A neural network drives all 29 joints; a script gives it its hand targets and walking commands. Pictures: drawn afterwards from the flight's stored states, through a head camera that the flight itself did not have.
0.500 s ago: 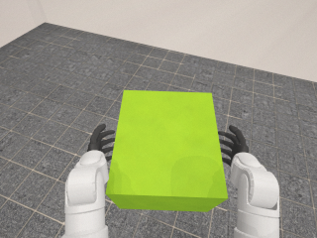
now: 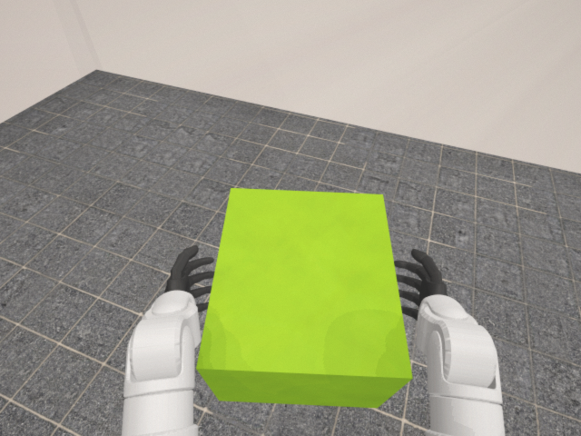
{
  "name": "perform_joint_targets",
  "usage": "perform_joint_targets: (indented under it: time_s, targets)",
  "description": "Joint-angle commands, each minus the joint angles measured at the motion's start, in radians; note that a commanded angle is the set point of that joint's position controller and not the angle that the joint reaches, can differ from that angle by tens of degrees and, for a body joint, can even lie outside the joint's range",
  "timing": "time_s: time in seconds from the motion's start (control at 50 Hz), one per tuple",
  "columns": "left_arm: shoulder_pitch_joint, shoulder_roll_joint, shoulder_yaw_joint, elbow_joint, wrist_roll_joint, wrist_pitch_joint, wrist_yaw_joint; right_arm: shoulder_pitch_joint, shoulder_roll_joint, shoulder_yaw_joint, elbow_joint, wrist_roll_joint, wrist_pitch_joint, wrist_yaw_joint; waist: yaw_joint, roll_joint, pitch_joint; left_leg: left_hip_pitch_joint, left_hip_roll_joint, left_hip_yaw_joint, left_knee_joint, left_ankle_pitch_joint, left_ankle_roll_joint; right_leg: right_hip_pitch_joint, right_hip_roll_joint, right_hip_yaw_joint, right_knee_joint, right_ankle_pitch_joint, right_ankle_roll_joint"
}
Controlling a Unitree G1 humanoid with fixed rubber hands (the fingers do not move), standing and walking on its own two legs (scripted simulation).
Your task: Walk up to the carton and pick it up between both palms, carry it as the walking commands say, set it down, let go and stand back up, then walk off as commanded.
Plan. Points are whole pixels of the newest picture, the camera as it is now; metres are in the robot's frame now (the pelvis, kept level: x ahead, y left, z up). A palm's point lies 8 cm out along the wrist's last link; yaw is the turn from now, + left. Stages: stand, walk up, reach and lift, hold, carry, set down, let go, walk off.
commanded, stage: carry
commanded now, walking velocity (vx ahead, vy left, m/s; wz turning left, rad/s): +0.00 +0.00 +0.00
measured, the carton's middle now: (302, 295) +0.34 +0.00 -0.02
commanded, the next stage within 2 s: none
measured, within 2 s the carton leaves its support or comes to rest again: neither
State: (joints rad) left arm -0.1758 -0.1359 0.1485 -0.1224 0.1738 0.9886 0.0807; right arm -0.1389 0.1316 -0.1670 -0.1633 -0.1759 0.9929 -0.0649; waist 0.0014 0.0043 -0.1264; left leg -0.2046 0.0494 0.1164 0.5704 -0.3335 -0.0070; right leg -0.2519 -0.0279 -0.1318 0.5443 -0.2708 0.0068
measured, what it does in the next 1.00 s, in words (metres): steps on the spot: left foot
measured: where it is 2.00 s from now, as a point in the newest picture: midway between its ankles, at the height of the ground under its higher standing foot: outside the picture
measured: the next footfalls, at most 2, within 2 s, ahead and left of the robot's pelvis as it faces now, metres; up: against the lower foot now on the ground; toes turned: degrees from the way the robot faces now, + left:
left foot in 0.34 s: +0.02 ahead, +0.12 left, +0.00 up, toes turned -10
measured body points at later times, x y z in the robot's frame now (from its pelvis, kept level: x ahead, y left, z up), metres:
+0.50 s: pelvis +0.01 +0.02 -0.01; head +0.00 +0.03 +0.44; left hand +0.30 +0.18 +0.04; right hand +0.29 -0.15 +0.05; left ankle -0.01 +0.10 -0.74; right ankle -0.07 -0.11 -0.74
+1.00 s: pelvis -0.02 +0.00 -0.01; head -0.04 +0.01 +0.44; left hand +0.27 +0.16 +0.06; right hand +0.26 -0.17 +0.06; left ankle -0.01 +0.10 -0.74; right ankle -0.07 -0.11 -0.74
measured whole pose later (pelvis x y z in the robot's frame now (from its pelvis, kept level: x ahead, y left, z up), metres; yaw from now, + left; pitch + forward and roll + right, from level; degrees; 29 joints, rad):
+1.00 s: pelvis -0.02 +0.00 -0.01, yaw -2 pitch +4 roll +0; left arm -0.20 -0.14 0.17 -0.12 0.18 1.04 0.09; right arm -0.18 0.14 -0.17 -0.14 -0.18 1.06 -0.07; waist 0.00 -0.02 -0.12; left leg -0.31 0.04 0.15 0.52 -0.26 0.02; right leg -0.24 -0.05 -0.11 0.52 -0.34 0.01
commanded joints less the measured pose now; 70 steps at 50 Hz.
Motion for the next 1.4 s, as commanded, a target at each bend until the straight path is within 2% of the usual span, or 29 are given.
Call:
perform_joint_targets:
  time_s: [0.0, 0.04, 0.08, 0.14, 0.18, 0.2, 0.22, 0.24, 0.26, 0.3, 0.32, 0.34, 0.36, 0.38, 0.4, 0.44, 0.46, 0.58, 0.6, 0.74, 0.88, 0.96, 0.98, 1.0, 1.04, 1.06, 1.2, 1.22, 1.38]
  targets:
    - [-0.399, -0.822, -0.651, -0.158, -0.369, -0.004, -0.258, -0.446, 0.77, 0.68, -0.178, 0.371, -0.004, 0.243, -0.009, -0.015, -0.239, 0.033, 0.037, -0.003, -0.011, 0.586, -0.022, 0.199, -0.1, 0.034, 0.006, 0.889, -0.025]
    - [-0.373, -0.808, -0.665, -0.167, -0.369, 0.007, -0.252, -0.426, 0.736, 0.692, -0.185, 0.38, 0.015, 0.24, -0.014, -0.061, -0.23, 0.025, 0.035, -0.015, -0.121, 0.453, -0.015, 0.219, -0.127, 0.06, 0.014, 0.906, -0.044]
    - [-0.315, -0.75, -0.543, 0.043, -0.267, -0.001, -0.248, -0.38, 0.691, 0.574, 0.034, 0.289, 0.008, 0.243, -0.007, 0.004, -0.209, 0.13, 0.056, -0.034, -0.107, 0.713, -0.003, 0.091, -0.099, 0.036, 0.043, 0.705, -0.027]
    - [-0.367, -0.781, -0.624, -0.076, -0.325, -0.007, -0.246, -0.396, 0.73, 0.624, -0.054, 0.334, -0.011, 0.248, -0.014, 0.132, -0.153, 0.31, 0.114, -0.059, -0.027, 1.256, 0.025, -0.138, -0.003, -0.061, -0.089, 0.147, 0.019]
    - [-0.373, -0.788, -0.606, -0.039, -0.31, -0.007, -0.253, -0.394, 0.732, 0.597, -0.012, 0.327, -0.018, 0.249, -0.014, 0.09, -0.196, 0.238, 0.115, -0.062, 0.076, 1.298, 0.03, 0.021, 0.009, -0.074, -0.199, 0.259, 0.022]
    - [-0.337, -0.772, -0.61, -0.065, -0.313, -0.014, -0.254, -0.366, 0.716, 0.604, -0.038, 0.332, -0.028, 0.245, -0.005, 0.046, -0.234, 0.099, 0.084, -0.032, 0.161, 1.084, 0.012, 0.185, -0.023, -0.046, -0.165, 0.562, 0.008]
    - [-0.281, -0.766, -0.538, 0.054, -0.257, -0.034, -0.256, -0.348, 0.706, 0.555, 0.042, 0.269, -0.046, 0.246, 0.016, -0.09, -0.259, -0.144, 0.031, 0.006, 0.207, 0.552, -0.014, 0.423, -0.099, 0.022, -0.116, 1.001, -0.026]
    - [-0.308, -0.807, -0.635, -0.175, -0.358, -0.04, -0.248, -0.419, 0.721, 0.682, -0.216, 0.377, -0.046, 0.239, 0.021, -0.199, -0.217, -0.452, -0.044, 0.029, 0.166, -0.24, -0.023, 0.648, -0.215, 0.151, -0.033, 1.399, -0.113]
    - [-0.317, -0.836, -0.611, -0.094, -0.321, -0.032, -0.245, -0.422, 0.733, 0.657, -0.134, 0.356, -0.032, 0.239, 0.005, -0.158, -0.228, -0.345, 0.005, -0.07, 0.001, -0.326, 0.001, 0.539, -0.286, 0.174, -0.043, 1.335, -0.165]
    - [-0.356, -0.803, -0.647, -0.148, -0.353, -0.032, -0.242, -0.436, 0.72, 0.671, -0.182, 0.362, -0.023, 0.237, -0.006, -0.077, -0.268, -0.038, 0.014, -0.019, -0.275, 0.156, 0.01, 0.348, -0.212, 0.066, 0.003, 0.859, -0.067]
    - [-0.412, -0.803, -0.685, -0.22, -0.384, -0.015, -0.237, -0.408, 0.73, 0.693, -0.211, 0.387, 0.001, 0.24, -0.001, -0.082, -0.249, 0.092, 0.044, -0.053, -0.207, 0.398, 0.021, 0.17, -0.17, 0.063, -0.007, 0.568, -0.029]
    - [-0.35, -0.751, -0.605, -0.094, -0.306, -0.004, -0.239, -0.346, 0.716, 0.62, -0.045, 0.321, 0.01, 0.242, 0.006, -0.018, -0.252, 0.11, 0.106, -0.099, -0.129, 0.625, 0.043, 0.1, -0.107, 0.034, -0.058, 0.243, 0.003]
    - [-0.32, -0.733, -0.573, -0.036, -0.272, -0.003, -0.25, -0.281, 0.705, 0.574, 0.08, 0.273, -0.004, 0.245, 0.004, 0.048, -0.245, 0.075, 0.152, -0.139, -0.1, 0.706, 0.054, 0.116, -0.093, 0.036, -0.081, 0.124, 0.009]
    - [-0.384, -0.76, -0.688, -0.225, -0.368, 0.017, -0.252, -0.358, 0.717, 0.682, -0.161, 0.371, 0.005, 0.242, 0.004, 0.064, -0.186, 0.058, 0.145, -0.123, -0.099, 0.692, 0.049, 0.082, -0.116, 0.043, -0.069, 0.088, 0.016]
    - [-0.357, -0.786, -0.632, -0.062, -0.325, 0.037, -0.256, -0.387, 0.731, 0.623, -0.045, 0.33, 0.027, 0.246, 0.006, 0.035, -0.157, 0.043, 0.128, -0.097, -0.091, 0.668, 0.043, 0.05, -0.121, 0.052, -0.058, 0.157, 0.017]
    - [-0.402, -0.774, -0.669, -0.174, -0.373, 0.032, -0.254, -0.411, 0.72, 0.636, -0.103, 0.363, 0.025, 0.241, 0.003, 0.048, -0.187, 0.061, 0.128, -0.099, -0.069, 0.687, 0.05, 0.052, -0.122, 0.047, -0.029, 0.236, 0.017]
    - [-0.362, -0.756, -0.579, -0.013, -0.296, 0.019, -0.256, -0.375, 0.694, 0.562, 0.026, 0.291, 0.012, 0.243, 0.003, 0.024, -0.196, 0.04, 0.124, -0.089, -0.06, 0.727, 0.048, 0.073, -0.121, 0.044, -0.021, 0.272, 0.016]
    - [-0.384, -0.789, -0.668, -0.168, -0.389, 0.041, -0.249, -0.436, 0.726, 0.681, -0.149, 0.391, 0.042, 0.235, 0.003, 0.016, -0.242, 0.082, 0.119, -0.086, -0.068, 0.645, 0.049, 0.068, -0.135, 0.049, -0.019, 0.275, 0.006]
    - [-0.376, -0.772, -0.581, -0.026, -0.32, 0.037, -0.253, -0.412, 0.707, 0.6, -0.001, 0.322, 0.039, 0.239, 0.002, -0.007, -0.224, 0.08, 0.118, -0.088, -0.064, 0.651, 0.048, 0.056, -0.135, 0.05, -0.029, 0.295, 0.002]
    - [-0.413, -0.809, -0.643, -0.112, -0.369, 0.048, -0.256, -0.478, 0.751, 0.676, -0.116, 0.381, 0.057, 0.247, 0.006, -0.003, -0.21, 0.074, 0.115, -0.077, -0.082, 0.541, 0.044, 0.043, -0.141, 0.068, -0.044, 0.269, -0.006]
    - [-0.411, -0.797, -0.593, -0.04, -0.339, 0.054, -0.26, -0.488, 0.756, 0.632, -0.037, 0.35, 0.06, 0.25, 0.004, -0.004, -0.164, 0.033, 0.113, -0.081, -0.115, 0.385, 0.047, 0.017, -0.147, 0.096, -0.083, 0.231, -0.014]
    - [-0.443, -0.823, -0.616, -0.064, -0.367, 0.05, -0.263, -0.516, 0.751, 0.634, -0.057, 0.36, 0.057, 0.245, 0.002, 0.0, -0.172, 0.027, 0.113, -0.082, -0.108, 0.359, 0.039, 0.016, -0.142, 0.1, -0.08, 0.247, -0.025]
    - [-0.415, -0.806, -0.574, 0.008, -0.33, 0.042, -0.264, -0.451, 0.748, 0.592, 0.04, 0.312, 0.046, 0.246, 0.001, 0.003, -0.203, 0.029, 0.115, -0.08, -0.117, 0.343, 0.039, 0.03, -0.141, 0.099, -0.093, 0.221, -0.03]
    - [-0.44, -0.824, -0.646, -0.102, -0.38, 0.043, -0.262, -0.496, 0.767, 0.654, -0.081, 0.37, 0.044, 0.246, 0.002, 0.009, -0.19, 0.015, 0.114, -0.08, -0.124, 0.33, 0.038, 0.044, -0.142, 0.102, -0.096, 0.214, -0.027]
    - [-0.405, -0.807, -0.544, 0.075, -0.305, 0.034, -0.267, -0.474, 0.742, 0.564, 0.074, 0.294, 0.035, 0.246, -0.001, -0.021, -0.196, 0.033, 0.114, -0.083, -0.115, 0.336, 0.038, 0.022, -0.14, 0.101, -0.101, 0.225, -0.03]
    - [-0.435, -0.816, -0.629, -0.087, -0.366, 0.027, -0.266, -0.505, 0.751, 0.648, -0.082, 0.357, 0.028, 0.244, 0.001, -0.005, -0.206, 0.018, 0.113, -0.076, -0.116, 0.351, 0.036, 0.054, -0.139, 0.097, -0.101, 0.237, -0.025]
    - [-0.41, -0.806, -0.567, 0.036, -0.315, 0.021, -0.266, -0.467, 0.754, 0.59, 0.055, 0.308, 0.028, 0.252, -0.003, -0.012, -0.207, 0.004, 0.113, -0.078, -0.113, 0.333, 0.033, 0.039, -0.135, 0.098, -0.095, 0.262, -0.036]
    - [-0.424, -0.812, -0.628, -0.074, -0.365, 0.021, -0.264, -0.505, 0.768, 0.663, -0.079, 0.367, 0.026, 0.25, -0.001, -0.02, -0.209, 0.025, 0.108, -0.074, -0.114, 0.351, 0.034, 0.033, -0.135, 0.102, -0.096, 0.268, -0.036]
    - [-0.424, -0.817, -0.579, 0.01, -0.326, 0.018, -0.268, -0.487, 0.757, 0.607, 0.011, 0.323, 0.021, 0.25, -0.005, -0.006, -0.2, 0.011, 0.108, -0.075, -0.113, 0.286, 0.026, 0.014, -0.136, 0.112, -0.119, 0.262, -0.045]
